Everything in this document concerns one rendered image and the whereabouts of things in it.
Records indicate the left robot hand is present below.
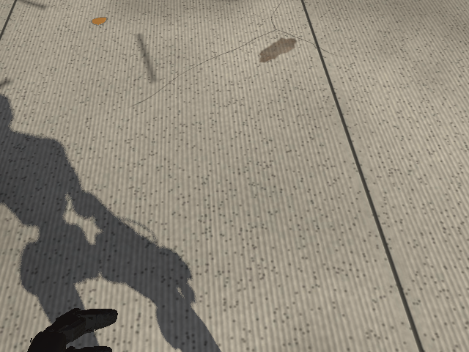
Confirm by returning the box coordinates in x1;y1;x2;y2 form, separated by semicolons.
27;308;118;352

